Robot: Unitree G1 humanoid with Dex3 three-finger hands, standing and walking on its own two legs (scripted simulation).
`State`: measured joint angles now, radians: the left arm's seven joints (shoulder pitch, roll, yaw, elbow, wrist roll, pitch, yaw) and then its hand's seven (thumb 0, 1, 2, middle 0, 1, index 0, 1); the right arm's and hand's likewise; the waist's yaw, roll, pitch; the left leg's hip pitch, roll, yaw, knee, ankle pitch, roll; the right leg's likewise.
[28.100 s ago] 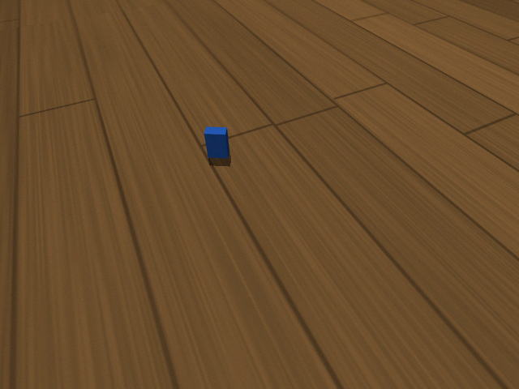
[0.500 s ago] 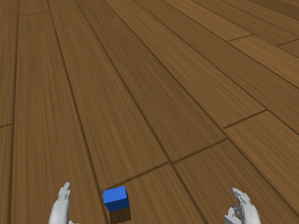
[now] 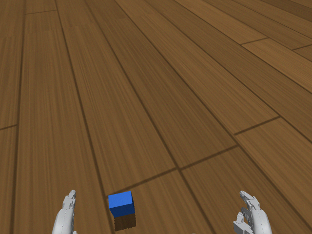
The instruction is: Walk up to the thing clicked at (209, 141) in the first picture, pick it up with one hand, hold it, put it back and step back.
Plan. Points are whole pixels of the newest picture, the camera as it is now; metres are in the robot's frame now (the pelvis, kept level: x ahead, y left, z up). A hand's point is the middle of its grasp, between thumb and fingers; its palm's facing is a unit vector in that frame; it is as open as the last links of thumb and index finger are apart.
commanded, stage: home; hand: left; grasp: from the side
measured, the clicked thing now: (122, 204) +0.40 +0.20 -0.63
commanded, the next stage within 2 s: stand in 1.24 s
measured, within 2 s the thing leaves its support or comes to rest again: neither
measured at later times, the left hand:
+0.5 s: hand (90, 232) +0.16 +0.18 -0.05, palm faces +0.11 -0.96 -0.27, open 17.5 cm
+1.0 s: hand (89, 226) +0.17 +0.18 -0.05, palm faces +0.11 -0.96 -0.27, open 17.5 cm
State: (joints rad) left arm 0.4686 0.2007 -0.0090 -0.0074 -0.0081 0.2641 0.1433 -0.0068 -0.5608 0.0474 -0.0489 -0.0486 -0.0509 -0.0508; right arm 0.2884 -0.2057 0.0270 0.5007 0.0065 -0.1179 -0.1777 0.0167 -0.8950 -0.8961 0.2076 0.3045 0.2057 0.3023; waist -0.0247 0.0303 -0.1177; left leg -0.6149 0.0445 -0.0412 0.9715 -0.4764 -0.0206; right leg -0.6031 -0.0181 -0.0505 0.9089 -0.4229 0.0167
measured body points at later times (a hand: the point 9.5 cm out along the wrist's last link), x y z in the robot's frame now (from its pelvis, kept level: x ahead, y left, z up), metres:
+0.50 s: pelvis -0.01 +0.00 +0.00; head +0.00 +0.00 +0.45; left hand +0.15 +0.23 -0.03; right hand +0.15 -0.25 -0.06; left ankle +0.01 +0.13 -0.69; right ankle +0.02 -0.13 -0.69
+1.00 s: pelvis +0.00 +0.00 +0.00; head +0.02 +0.01 +0.45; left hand +0.16 +0.23 -0.03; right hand +0.16 -0.24 -0.07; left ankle +0.01 +0.13 -0.69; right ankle +0.02 -0.13 -0.69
